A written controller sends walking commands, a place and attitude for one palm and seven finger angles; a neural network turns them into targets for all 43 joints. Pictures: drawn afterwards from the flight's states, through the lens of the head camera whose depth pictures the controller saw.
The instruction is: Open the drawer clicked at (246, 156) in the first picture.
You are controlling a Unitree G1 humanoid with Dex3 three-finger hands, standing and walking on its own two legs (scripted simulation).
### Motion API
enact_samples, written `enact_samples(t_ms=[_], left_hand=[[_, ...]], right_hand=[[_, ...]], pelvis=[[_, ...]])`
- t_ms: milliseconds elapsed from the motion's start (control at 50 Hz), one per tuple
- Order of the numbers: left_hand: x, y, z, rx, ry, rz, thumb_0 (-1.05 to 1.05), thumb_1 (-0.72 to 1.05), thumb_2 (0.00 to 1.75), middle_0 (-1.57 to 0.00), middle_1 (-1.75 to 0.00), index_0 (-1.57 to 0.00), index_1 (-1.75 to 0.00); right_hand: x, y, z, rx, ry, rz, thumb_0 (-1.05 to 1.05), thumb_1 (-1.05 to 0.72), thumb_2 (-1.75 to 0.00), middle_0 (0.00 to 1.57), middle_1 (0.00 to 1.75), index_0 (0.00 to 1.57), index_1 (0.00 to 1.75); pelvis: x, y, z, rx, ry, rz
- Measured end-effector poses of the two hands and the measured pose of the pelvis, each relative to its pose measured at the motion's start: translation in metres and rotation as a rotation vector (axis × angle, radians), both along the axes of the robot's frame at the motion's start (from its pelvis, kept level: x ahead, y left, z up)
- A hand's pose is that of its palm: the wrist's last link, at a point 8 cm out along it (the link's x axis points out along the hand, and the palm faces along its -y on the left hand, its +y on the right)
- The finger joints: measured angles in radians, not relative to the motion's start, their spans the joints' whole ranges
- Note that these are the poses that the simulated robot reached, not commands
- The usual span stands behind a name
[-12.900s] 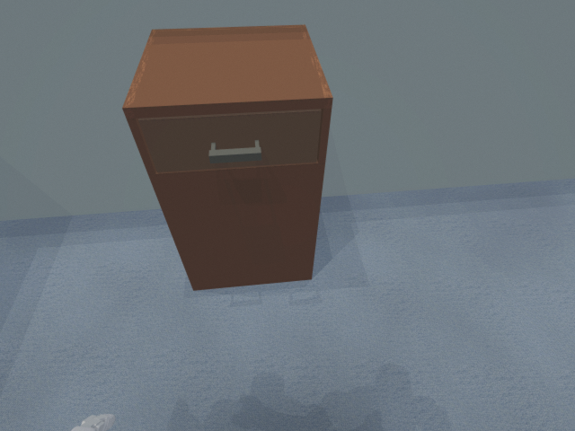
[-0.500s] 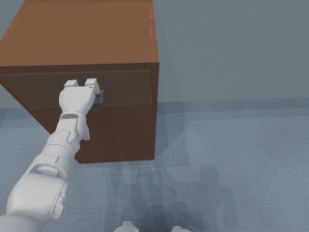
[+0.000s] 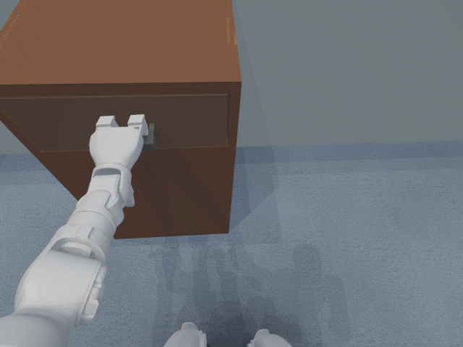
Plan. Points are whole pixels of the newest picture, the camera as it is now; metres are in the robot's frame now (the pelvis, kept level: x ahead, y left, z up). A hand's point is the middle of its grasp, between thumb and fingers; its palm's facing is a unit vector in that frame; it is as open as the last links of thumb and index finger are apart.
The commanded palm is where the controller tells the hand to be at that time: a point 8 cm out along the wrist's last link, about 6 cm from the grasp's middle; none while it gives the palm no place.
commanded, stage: lower the fingers behind the handle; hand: left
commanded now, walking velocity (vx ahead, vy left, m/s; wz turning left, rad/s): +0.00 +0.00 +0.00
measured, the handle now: (124, 136) +0.53 +0.20 +0.00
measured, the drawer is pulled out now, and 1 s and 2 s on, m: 0.00 0.00 0.06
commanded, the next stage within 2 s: close the thumb around the handle in 0.54 s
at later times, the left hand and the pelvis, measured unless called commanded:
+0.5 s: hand (129, 165) +0.47 +0.19 -0.02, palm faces -0.05 -0.03 -1.00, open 13.8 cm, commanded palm +0.45 +0.18 +0.03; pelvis +0.00 +0.00 -0.01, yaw -1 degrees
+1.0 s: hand (129, 165) +0.47 +0.19 -0.02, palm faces -0.05 -0.03 -1.00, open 10.2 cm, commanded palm +0.45 +0.18 +0.03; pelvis +0.00 +0.00 -0.01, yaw +0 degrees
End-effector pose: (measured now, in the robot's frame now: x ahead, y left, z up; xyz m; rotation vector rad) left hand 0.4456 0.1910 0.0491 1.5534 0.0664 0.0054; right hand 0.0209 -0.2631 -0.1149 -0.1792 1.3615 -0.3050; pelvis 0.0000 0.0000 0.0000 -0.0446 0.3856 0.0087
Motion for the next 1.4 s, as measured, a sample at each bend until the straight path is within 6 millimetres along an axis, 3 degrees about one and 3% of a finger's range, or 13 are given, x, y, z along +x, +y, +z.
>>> enact_samples(t_ms=[260,740,900,1240,1400], left_hand=[[0.001,0.001,-0.018,-0.008,-0.002,-0.004,-0.01,-0.49,0.3,-0.27,-1.19,-0.31,-1.21],[0.0,0.002,-0.017,-0.023,-0.001,-0.013,-0.01,-0.46,0.32,-0.28,-1.2,-0.31,-1.2],[0.002,0.0,-0.018,-0.007,-0.009,0.007,-0.01,-0.2,0.43,-0.3,-1.22,-0.33,-1.23],[0.005,0.001,-0.015,-0.017,0.013,-0.003,0.0,0.66,0.8,-0.34,-1.3,-0.37,-1.29],[0.003,0.001,-0.017,-0.017,0.006,-0.004,0.0,0.69,0.8,-0.32,-1.32,-0.35,-1.31]], right_hand=[[-0.01,0.005,-0.01,-0.003,0.028,-0.003,0.01,-0.91,-0.89,0.21,0.3,0.2,0.3],[-0.009,0.005,-0.005,-0.006,0.028,-0.013,0.01,-0.91,-0.89,0.21,0.3,0.2,0.3],[0.0,0.005,-0.007,-0.001,0.024,-0.001,0.01,-0.91,-0.89,0.21,0.3,0.2,0.3],[0.003,0.004,-0.005,0.0,0.013,-0.009,0.01,-0.91,-0.89,0.21,0.3,0.2,0.3],[0.002,0.002,-0.005,0.001,0.023,-0.018,0.01,-0.91,-0.89,0.21,0.3,0.2,0.3]], pelvis=[[-0.004,0.004,-0.01,-0.009,0.028,0.0],[0.001,0.006,-0.006,-0.009,0.02,-0.008],[0.002,0.005,-0.007,-0.01,0.022,-0.001],[0.005,0.001,-0.005,-0.005,0.021,-0.009],[0.008,0.001,-0.004,-0.004,0.02,-0.014]])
